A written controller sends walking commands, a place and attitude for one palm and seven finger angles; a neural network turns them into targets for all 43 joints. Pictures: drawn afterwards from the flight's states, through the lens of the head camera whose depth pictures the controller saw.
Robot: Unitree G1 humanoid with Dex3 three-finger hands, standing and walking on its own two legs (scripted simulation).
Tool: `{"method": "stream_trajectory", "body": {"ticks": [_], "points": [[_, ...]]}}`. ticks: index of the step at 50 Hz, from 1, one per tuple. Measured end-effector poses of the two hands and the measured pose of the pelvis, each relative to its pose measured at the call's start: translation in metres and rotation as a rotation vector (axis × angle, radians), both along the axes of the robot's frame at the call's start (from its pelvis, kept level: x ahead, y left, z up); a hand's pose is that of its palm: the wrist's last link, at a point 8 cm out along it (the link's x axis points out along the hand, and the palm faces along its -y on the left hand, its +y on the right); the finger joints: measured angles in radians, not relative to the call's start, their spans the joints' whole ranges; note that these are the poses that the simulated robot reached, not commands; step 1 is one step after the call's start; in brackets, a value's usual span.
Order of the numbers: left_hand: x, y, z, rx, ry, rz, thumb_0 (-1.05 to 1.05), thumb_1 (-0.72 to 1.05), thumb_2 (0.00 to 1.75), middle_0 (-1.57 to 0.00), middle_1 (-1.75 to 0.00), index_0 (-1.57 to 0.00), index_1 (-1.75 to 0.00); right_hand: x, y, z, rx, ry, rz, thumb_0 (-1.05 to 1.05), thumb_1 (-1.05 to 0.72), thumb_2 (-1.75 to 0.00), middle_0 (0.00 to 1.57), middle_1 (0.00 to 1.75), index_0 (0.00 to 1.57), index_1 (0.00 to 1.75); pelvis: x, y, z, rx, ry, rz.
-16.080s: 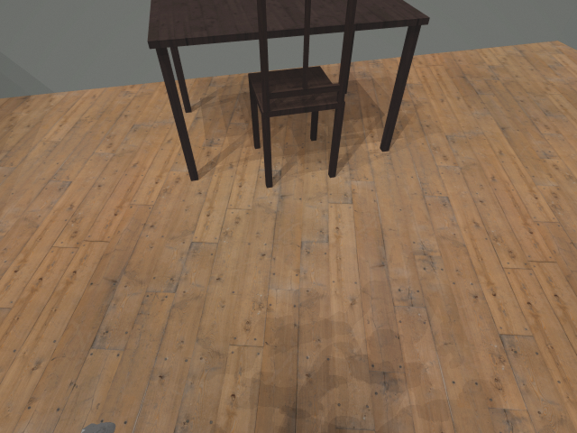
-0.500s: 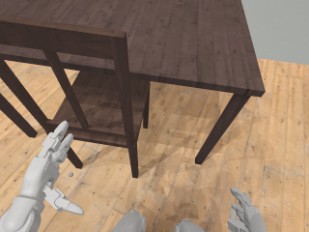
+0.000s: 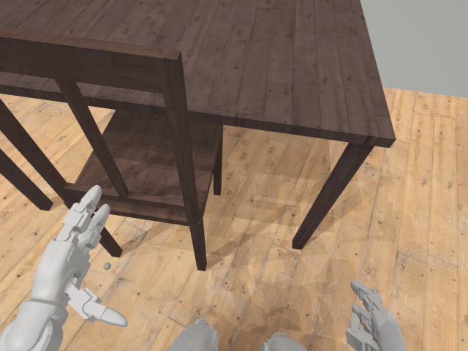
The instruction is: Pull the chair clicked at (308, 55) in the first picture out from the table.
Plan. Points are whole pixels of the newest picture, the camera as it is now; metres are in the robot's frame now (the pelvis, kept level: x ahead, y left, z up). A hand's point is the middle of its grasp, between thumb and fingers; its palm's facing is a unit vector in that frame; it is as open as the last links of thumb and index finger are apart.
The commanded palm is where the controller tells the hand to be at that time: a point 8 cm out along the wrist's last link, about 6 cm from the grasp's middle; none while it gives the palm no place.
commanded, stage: aim the fingers beside a spindle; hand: left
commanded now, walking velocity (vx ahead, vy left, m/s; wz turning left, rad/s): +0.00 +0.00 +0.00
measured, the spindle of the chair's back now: (101, 149) +0.47 +0.30 +0.01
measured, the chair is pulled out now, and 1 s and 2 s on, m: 0.00 0.00 0.00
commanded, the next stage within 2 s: none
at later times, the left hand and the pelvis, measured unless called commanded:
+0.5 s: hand (135, 259) +0.25 +0.17 +0.03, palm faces -0.09 -0.99 -0.04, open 16.9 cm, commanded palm +0.24 +0.23 +0.03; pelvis +0.00 -0.01 -0.01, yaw +0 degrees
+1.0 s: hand (163, 248) +0.28 +0.14 +0.01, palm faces -0.10 -0.99 -0.04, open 16.9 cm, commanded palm +0.27 +0.19 +0.01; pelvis +0.00 -0.02 -0.02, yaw -1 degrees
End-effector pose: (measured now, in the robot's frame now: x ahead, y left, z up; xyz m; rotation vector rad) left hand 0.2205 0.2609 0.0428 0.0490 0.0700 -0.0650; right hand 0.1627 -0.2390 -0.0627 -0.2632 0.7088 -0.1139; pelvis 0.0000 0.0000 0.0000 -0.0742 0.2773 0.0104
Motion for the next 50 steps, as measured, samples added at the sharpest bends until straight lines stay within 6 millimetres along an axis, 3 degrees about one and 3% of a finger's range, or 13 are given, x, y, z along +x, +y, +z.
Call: {"method": "stream_trajectory", "body": {"ticks": [12, 20, 33, 50], "points": [[0.006, -0.01, -0.004, -0.011, -0.004, -0.012, -0.01, -0.5, 0.3, -0.06, -0.08, -0.06, -0.08, 0.005, -0.004, -0.003, -0.001, -0.005, 0.009, 0.01, -0.9, -0.9, 0.2, 0.3, 0.2, 0.3, 0.002, -0.005, -0.003, 0.0, 0.008, 0.004], [0.015, -0.029, -0.01, -0.02, -0.009, -0.037, -0.01, -0.5, 0.3, -0.06, -0.08, -0.06, -0.08, 0.0, -0.009, -0.01, 0.0, 0.017, -0.008, 0.01, -0.9, -0.9, 0.2, 0.3, 0.2, 0.3, 0.001, -0.006, -0.008, 0.007, 0.021, -0.005], [0.02, -0.044, -0.018, -0.007, -0.022, -0.029, -0.01, -0.5, 0.3, -0.06, -0.08, -0.06, -0.08, -0.008, -0.012, -0.027, 0.014, 0.068, -0.017, 0.01, -0.91, -0.9, 0.2, 0.3, 0.2, 0.3, 0.0, -0.01, -0.015, 0.013, 0.039, -0.01], [0.045, -0.069, -0.033, -0.006, -0.025, -0.039, -0.01, -0.5, 0.3, -0.07, -0.08, -0.06, -0.08, -0.01, -0.021, -0.042, 0.026, 0.109, -0.014, 0.01, -0.91, -0.9, 0.2, 0.3, 0.2, 0.3, -0.002, -0.019, -0.025, 0.024, 0.065, -0.016]]}}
